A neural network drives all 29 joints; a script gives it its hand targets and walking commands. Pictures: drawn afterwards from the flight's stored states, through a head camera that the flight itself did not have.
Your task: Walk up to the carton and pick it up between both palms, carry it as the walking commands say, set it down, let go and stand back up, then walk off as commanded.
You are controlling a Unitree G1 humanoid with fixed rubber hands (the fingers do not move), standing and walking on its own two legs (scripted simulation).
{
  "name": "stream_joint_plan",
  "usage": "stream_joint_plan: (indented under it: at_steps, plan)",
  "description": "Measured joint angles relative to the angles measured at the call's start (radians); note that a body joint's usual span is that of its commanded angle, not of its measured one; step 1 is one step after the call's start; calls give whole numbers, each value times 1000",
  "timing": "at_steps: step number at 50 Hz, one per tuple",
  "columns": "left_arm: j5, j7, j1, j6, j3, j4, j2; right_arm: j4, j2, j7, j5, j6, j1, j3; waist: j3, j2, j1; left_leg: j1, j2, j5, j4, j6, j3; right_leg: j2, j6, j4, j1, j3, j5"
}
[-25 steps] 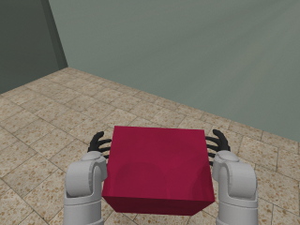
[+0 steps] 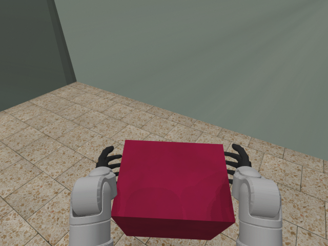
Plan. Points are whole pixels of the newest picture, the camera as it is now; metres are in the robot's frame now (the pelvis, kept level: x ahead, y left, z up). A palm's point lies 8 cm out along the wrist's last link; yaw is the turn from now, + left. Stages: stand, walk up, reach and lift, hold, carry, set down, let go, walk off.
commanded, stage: carry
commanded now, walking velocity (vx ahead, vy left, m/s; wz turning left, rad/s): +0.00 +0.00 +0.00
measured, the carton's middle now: (170, 193) +0.28 +0.00 +0.04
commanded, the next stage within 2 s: hold in 0.32 s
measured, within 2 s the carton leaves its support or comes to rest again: neither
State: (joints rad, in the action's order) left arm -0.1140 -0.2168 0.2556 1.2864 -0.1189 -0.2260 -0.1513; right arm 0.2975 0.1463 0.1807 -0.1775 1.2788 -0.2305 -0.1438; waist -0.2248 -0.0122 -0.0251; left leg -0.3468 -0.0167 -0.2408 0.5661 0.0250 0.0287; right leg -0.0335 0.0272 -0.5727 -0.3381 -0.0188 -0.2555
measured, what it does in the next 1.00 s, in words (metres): stands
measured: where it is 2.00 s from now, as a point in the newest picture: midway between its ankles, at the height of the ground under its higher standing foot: outside the picture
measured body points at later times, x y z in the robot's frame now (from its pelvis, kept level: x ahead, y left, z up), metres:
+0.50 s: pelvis +0.00 +0.00 +0.00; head -0.06 +0.00 +0.45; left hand +0.28 +0.17 +0.05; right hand +0.29 -0.15 +0.04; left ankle +0.04 +0.14 -0.73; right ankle +0.03 -0.11 -0.73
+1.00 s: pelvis +0.01 +0.02 +0.01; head -0.05 +0.02 +0.45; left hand +0.29 +0.20 +0.04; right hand +0.30 -0.13 +0.04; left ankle +0.04 +0.14 -0.73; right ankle +0.03 -0.11 -0.73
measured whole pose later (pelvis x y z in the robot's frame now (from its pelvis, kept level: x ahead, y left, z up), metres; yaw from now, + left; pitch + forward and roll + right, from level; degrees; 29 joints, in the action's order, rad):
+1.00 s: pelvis +0.01 +0.02 +0.01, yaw +0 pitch -3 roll -1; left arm -0.28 0.02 0.22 0.68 -0.28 0.27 -0.14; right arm -0.29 0.14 0.00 -0.22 0.66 -0.20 -0.23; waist -0.09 -0.01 -0.02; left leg -0.23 -0.02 -0.24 0.52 0.00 0.03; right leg -0.03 0.02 -0.44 -0.18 -0.02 -0.21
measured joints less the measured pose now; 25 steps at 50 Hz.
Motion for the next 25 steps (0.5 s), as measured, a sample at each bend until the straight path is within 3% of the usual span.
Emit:
stream_joint_plan:
  at_steps: [17,18,19,21,23,25]
  plan:
    - [-1,1,-4,2,1,0,1,0,-2,0,0,-1,10,7,0,0,0,0,0,0,0,0,0,0,0,0,0,0,0]
    - [-17,22,-5,-10,1,7,1,-10,-2,-9,-6,-15,11,7,7,0,0,6,0,0,-1,-1,0,0,0,2,7,0,0]
    - [-56,66,-3,-59,-7,48,1,-64,-3,-37,-19,-72,7,-3,31,0,0,28,0,0,-7,-4,0,0,0,8,29,0,1]
    - [-103,134,29,-221,-79,265,-2,-330,-3,-84,-28,-244,-39,-74,60,0,0,59,0,0,-15,-11,0,0,0,19,61,0,4]
    - [-129,146,27,-348,-123,409,-2,-518,-2,-87,-39,-372,-49,-97,82,0,0,69,0,3,-16,-11,0,0,0,20,71,0,6]
    - [-135,146,-9,-413,-122,426,2,-544,-2,-87,-39,-437,-10,-65,113,0,0,73,0,5,-17,-9,0,0,0,24,77,0,8]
